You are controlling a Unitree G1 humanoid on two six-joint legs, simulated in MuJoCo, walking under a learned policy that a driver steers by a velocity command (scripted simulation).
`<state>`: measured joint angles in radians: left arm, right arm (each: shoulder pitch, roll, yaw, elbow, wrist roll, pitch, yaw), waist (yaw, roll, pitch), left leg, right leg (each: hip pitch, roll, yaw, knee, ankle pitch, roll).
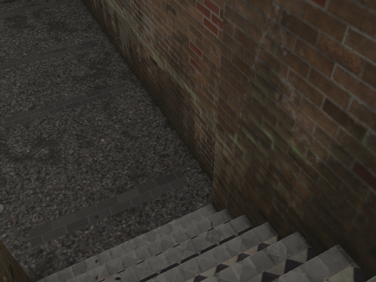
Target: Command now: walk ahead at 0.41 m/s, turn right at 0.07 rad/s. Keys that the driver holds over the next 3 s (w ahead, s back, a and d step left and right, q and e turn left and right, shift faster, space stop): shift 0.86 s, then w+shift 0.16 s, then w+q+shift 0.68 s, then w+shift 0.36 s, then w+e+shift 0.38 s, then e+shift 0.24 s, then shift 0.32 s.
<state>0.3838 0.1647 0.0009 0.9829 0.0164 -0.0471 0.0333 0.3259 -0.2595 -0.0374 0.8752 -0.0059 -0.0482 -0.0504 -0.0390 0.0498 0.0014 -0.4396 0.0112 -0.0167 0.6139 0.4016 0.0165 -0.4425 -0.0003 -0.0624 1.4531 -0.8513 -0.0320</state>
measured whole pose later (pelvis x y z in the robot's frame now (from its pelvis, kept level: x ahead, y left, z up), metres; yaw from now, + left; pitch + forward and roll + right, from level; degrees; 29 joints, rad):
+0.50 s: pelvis +0.13 +0.01 -0.10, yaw -2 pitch -4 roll +0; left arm 0.22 0.18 -0.04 1.01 0.00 0.03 0.02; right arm 0.36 -0.18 0.04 0.99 -0.01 -0.01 -0.01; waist -0.03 -0.01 0.00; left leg -0.15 -0.04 0.07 0.69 -0.48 0.06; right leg -0.35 -0.01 -0.04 0.70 -0.26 -0.02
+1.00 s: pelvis +0.16 -0.03 -0.07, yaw +0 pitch -1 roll -1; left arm 0.21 0.19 -0.01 1.02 -0.02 0.05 0.00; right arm 0.32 -0.18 0.01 1.02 0.00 0.02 0.02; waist -0.01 0.01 -0.03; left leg -0.05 0.02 0.00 0.45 -0.39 0.03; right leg -0.23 0.07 -0.07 0.46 -0.24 -0.08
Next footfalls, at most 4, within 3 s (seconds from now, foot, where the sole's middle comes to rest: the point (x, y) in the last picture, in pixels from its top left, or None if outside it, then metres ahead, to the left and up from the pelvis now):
0.02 left None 0.11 0.09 -0.85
0.42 right None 0.22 -0.11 -0.85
1.58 left None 0.36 0.10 -1.07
2.10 right None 0.63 0.06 -1.29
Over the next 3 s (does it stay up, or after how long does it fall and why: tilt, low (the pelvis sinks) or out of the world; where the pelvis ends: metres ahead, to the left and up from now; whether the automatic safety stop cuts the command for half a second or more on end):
stays up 0.90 0.34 -0.97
